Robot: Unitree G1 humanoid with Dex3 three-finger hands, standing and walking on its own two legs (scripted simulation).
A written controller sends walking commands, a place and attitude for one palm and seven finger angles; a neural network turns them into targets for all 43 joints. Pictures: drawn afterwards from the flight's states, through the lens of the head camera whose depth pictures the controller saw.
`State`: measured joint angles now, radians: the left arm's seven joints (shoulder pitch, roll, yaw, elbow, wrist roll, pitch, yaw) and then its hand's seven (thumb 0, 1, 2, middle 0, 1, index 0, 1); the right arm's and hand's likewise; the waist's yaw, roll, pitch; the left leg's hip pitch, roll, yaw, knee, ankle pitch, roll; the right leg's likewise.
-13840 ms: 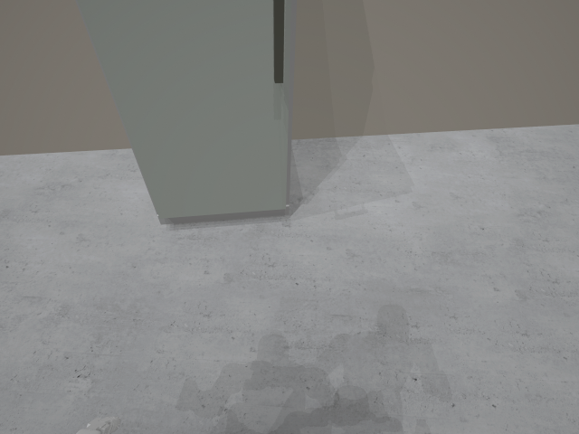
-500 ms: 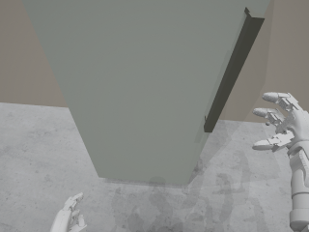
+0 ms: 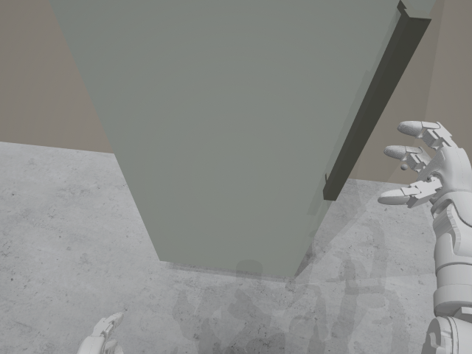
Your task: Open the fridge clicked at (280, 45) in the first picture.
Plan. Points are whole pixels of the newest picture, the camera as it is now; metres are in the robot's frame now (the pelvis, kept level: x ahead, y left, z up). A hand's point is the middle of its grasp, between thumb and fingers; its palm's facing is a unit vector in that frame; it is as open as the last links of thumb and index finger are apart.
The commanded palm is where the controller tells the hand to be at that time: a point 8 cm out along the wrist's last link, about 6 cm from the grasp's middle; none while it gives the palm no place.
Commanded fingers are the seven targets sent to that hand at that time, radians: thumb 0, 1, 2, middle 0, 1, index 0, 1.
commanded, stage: move the hooked fingers beside the handle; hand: right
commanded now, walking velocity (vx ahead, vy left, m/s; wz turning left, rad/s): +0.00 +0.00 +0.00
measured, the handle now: (358, 123) +0.49 -0.16 +0.15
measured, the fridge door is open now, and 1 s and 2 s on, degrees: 0 0 0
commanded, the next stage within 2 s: feel for the door with the fingertips in 0.88 s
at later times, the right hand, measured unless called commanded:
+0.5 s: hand (401, 165) +0.41 -0.23 +0.13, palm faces +0.03 +1.00 +0.00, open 13.9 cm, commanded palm +0.38 -0.28 +0.13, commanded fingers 0.00 0.50 -0.30 0.30 1.20 0.30 1.20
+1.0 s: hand (398, 164) +0.41 -0.22 +0.13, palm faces +0.03 +1.00 -0.01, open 13.9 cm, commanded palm +0.38 -0.27 +0.12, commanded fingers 0.00 0.50 -0.30 0.30 1.20 0.30 1.20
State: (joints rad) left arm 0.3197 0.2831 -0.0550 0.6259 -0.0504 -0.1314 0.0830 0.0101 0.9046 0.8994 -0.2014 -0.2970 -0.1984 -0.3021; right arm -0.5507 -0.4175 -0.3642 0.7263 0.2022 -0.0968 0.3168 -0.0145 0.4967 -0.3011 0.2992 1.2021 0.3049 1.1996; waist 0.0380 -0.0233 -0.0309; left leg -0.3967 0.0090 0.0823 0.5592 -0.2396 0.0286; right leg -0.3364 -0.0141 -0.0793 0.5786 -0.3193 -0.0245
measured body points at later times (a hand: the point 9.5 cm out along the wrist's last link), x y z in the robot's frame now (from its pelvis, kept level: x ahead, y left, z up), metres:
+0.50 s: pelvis +0.00 +0.00 +0.00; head +0.03 +0.00 +0.45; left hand +0.09 +0.26 -0.11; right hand +0.40 -0.28 +0.13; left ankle +0.03 +0.10 -0.73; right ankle -0.01 -0.10 -0.73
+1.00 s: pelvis +0.00 +0.00 +0.00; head +0.03 +0.00 +0.44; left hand +0.10 +0.25 -0.11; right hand +0.41 -0.28 +0.13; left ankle +0.03 +0.10 -0.73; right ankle -0.01 -0.10 -0.73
